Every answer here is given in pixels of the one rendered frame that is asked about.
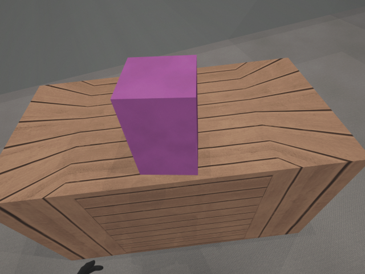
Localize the carton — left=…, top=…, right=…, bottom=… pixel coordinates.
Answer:
left=110, top=55, right=198, bottom=175

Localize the left robot hand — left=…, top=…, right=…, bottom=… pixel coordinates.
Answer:
left=77, top=260, right=103, bottom=274

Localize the pedestal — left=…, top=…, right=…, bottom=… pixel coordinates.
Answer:
left=0, top=58, right=365, bottom=261

